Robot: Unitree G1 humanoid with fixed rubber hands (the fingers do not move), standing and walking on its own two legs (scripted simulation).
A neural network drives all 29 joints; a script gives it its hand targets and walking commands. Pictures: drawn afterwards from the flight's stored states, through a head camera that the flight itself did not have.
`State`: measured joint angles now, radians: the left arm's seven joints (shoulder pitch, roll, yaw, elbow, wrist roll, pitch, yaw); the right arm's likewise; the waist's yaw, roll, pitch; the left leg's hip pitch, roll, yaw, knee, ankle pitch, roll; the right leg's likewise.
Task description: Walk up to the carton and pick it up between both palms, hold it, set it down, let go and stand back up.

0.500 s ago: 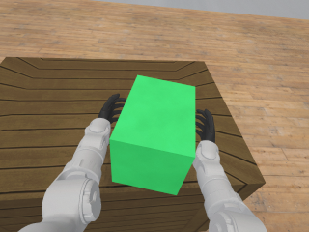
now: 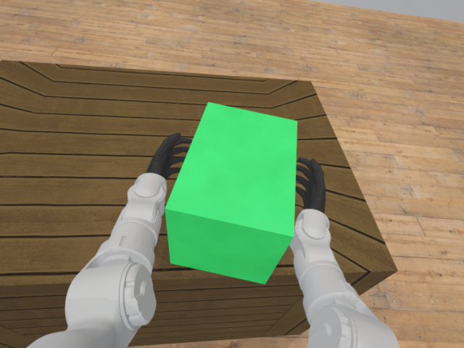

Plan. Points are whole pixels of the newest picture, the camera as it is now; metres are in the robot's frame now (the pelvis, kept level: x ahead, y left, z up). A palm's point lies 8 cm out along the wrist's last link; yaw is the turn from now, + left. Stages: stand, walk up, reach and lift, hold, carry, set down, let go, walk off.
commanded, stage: set down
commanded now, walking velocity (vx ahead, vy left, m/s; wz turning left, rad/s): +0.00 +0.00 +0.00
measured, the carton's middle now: (235, 190) +0.42 -0.01 +0.01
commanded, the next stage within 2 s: none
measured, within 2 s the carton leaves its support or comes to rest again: neither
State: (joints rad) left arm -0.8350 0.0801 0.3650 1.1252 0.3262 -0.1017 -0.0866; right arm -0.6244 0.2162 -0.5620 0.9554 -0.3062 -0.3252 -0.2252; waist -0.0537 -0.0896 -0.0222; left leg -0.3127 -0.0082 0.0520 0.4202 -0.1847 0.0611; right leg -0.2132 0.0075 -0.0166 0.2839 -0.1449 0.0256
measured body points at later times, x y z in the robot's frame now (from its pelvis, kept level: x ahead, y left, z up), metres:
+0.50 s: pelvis +0.00 +0.00 +0.00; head +0.05 +0.05 +0.44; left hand +0.44 +0.14 +0.05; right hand +0.38 -0.14 +0.05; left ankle +0.02 +0.07 -0.75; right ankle +0.00 -0.14 -0.75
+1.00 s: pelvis +0.01 +0.00 -0.02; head +0.07 +0.03 +0.42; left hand +0.45 +0.18 +0.01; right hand +0.37 -0.16 -0.01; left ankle +0.02 +0.07 -0.75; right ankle +0.00 -0.14 -0.75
